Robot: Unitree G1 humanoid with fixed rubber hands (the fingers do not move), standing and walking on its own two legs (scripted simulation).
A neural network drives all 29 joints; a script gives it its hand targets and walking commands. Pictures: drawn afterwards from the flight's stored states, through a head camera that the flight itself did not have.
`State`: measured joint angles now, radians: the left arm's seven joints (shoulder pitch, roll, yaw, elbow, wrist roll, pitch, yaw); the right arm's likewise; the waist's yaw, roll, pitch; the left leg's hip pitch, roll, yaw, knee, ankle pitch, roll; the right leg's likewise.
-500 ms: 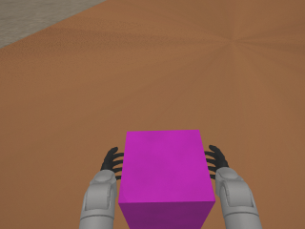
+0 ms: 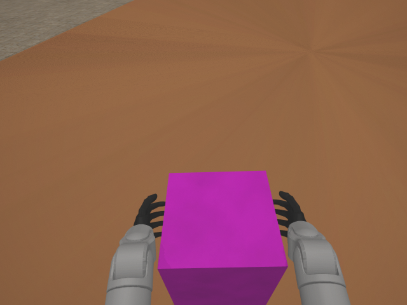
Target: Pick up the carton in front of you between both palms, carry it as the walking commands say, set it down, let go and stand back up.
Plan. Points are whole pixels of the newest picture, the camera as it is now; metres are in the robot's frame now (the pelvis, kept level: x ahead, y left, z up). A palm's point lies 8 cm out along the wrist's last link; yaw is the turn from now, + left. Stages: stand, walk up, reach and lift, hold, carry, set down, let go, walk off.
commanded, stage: carry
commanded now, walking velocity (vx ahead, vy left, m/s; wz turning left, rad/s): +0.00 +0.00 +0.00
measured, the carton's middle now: (218, 241) +0.31 +0.00 -0.05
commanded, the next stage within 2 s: hold in 0.48 s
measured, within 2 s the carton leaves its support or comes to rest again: neither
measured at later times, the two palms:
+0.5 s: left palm (139, 235) +0.28 +0.16 +0.04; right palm (292, 232) +0.28 -0.14 +0.04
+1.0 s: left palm (129, 253) +0.23 +0.16 +0.05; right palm (282, 215) +0.31 -0.13 +0.05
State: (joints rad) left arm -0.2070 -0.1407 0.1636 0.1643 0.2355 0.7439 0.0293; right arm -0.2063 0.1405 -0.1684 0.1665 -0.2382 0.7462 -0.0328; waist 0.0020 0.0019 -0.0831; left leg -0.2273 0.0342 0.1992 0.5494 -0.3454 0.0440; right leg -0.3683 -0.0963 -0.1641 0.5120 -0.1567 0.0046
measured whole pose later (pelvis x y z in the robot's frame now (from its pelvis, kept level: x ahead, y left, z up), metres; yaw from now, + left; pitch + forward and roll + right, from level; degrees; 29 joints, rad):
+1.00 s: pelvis -0.01 -0.06 +0.01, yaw +15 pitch -7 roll +0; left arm -0.29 -0.16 0.26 0.33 0.29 0.70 0.00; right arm -0.28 0.16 -0.23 0.30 -0.31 0.73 -0.02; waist -0.01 0.03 0.01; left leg -0.08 -0.02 -0.10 0.44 -0.23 -0.01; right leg -0.13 0.02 0.04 0.43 -0.17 -0.01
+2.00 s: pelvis -0.04 -0.05 -0.16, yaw +15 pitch +42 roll +1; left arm -0.83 -0.12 0.44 0.62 0.25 0.25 0.08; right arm -0.82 0.04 -0.50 0.60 -0.27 0.27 0.01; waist -0.05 0.04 -0.18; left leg -1.61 -0.13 -0.08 1.36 -0.49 -0.02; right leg -1.66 0.06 0.10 1.33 -0.41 0.05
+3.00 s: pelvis -0.07 -0.06 -0.37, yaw +17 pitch +42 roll +0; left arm -1.45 0.20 0.17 0.93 -0.02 0.25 0.19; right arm -1.34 -0.22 -0.39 0.82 -0.03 0.27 -0.09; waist -0.11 0.03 0.28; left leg -2.19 -0.20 -0.07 2.13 -0.67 -0.08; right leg -2.25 0.08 0.06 2.09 -0.57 0.06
